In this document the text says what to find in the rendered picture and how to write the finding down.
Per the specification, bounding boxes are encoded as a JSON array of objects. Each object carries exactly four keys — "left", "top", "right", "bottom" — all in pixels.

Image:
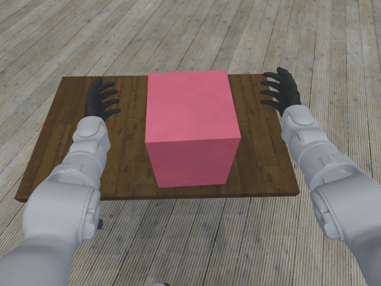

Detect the robot left hand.
[{"left": 84, "top": 77, "right": 121, "bottom": 122}]

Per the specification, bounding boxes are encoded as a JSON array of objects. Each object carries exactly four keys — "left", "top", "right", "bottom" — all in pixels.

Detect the robot left forearm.
[{"left": 22, "top": 116, "right": 111, "bottom": 236}]

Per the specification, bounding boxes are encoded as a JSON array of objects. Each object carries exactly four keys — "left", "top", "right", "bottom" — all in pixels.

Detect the carton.
[{"left": 145, "top": 70, "right": 241, "bottom": 188}]

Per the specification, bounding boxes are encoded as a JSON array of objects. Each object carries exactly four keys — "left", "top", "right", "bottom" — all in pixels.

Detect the robot right hand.
[{"left": 260, "top": 67, "right": 301, "bottom": 117}]

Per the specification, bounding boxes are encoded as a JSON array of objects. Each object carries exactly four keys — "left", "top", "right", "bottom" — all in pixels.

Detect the robot left upper arm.
[{"left": 0, "top": 180, "right": 101, "bottom": 286}]

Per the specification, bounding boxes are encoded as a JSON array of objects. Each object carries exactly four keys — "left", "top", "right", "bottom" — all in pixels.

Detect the robot right upper arm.
[{"left": 310, "top": 173, "right": 381, "bottom": 286}]

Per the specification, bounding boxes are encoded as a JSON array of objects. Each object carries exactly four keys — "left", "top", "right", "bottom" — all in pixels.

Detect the table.
[{"left": 14, "top": 74, "right": 300, "bottom": 229}]

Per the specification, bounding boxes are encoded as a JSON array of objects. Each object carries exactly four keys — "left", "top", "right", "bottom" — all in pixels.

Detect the robot right forearm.
[{"left": 281, "top": 105, "right": 381, "bottom": 192}]

